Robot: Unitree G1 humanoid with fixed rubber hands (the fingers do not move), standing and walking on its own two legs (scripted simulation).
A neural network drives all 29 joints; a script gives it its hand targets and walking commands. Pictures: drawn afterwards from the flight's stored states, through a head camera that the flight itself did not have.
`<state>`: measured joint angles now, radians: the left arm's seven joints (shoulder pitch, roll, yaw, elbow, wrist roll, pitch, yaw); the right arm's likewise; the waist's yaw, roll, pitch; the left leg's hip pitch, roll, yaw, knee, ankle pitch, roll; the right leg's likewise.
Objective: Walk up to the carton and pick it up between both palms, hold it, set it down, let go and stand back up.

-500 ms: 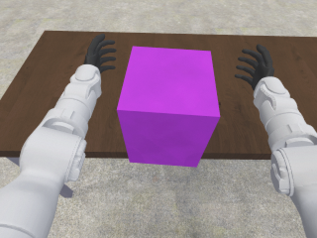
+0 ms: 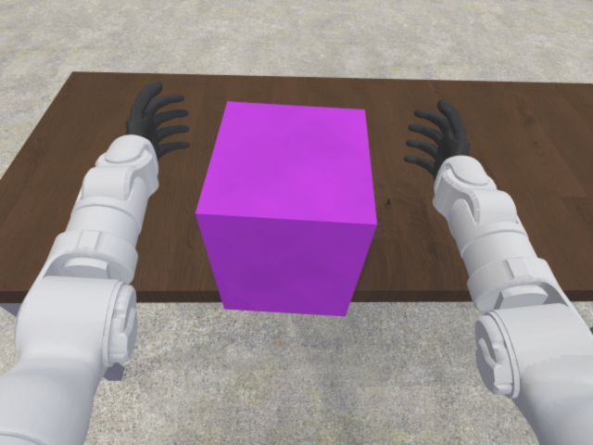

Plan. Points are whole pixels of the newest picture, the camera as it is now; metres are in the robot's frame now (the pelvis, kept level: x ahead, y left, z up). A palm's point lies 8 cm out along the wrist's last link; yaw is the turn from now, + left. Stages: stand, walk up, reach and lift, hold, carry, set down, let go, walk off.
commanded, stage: set down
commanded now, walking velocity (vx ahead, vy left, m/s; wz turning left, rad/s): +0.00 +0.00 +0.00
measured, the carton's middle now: (290, 215) +0.44 +0.03 +0.03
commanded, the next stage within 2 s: none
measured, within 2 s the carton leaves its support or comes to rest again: neither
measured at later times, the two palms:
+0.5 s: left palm (137, 226) +0.37 +0.23 +0.08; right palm (454, 247) +0.35 -0.19 +0.08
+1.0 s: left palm (128, 295) +0.30 +0.23 +0.03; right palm (453, 310) +0.29 -0.19 +0.03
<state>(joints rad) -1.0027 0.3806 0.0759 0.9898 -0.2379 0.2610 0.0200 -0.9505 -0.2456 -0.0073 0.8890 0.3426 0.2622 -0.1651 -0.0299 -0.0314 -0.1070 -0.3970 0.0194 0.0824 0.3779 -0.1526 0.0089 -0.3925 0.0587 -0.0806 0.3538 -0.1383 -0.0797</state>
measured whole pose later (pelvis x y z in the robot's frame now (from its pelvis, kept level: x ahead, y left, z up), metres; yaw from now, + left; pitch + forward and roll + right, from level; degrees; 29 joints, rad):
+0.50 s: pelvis +0.01 +0.00 +0.00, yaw +0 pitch +2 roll +0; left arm -0.48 0.28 0.16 0.53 -0.16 0.27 -0.02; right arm -0.41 -0.17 -0.02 0.44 0.27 0.21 -0.16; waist -0.02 -0.04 -0.01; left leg -0.21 0.01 0.09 0.35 -0.17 0.01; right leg -0.22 0.06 -0.07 0.35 -0.16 -0.08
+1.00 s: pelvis +0.02 +0.02 +0.00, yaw +0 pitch +1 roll +0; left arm -0.08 0.23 0.04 0.37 -0.18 0.03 0.01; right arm -0.02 -0.16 -0.04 0.31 0.20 0.01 -0.06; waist 0.01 -0.01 -0.01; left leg -0.17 0.00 0.09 0.36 -0.21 0.02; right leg -0.16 0.05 -0.07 0.33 -0.18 -0.06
